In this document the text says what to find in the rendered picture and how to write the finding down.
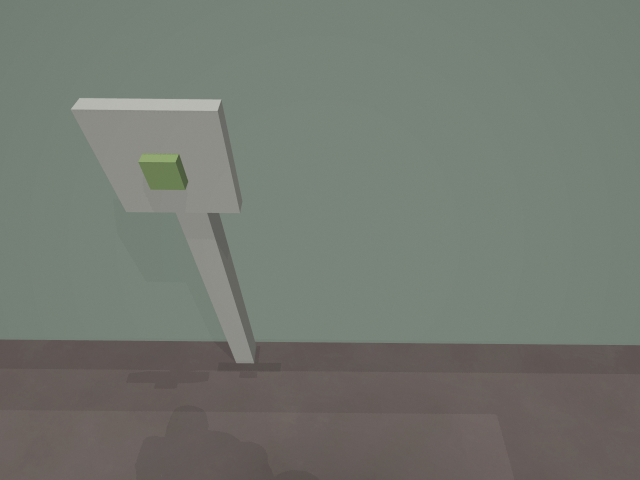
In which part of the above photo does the button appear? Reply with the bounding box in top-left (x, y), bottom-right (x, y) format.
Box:
top-left (138, 153), bottom-right (188, 190)

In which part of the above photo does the panel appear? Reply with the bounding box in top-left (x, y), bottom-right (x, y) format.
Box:
top-left (71, 98), bottom-right (256, 363)

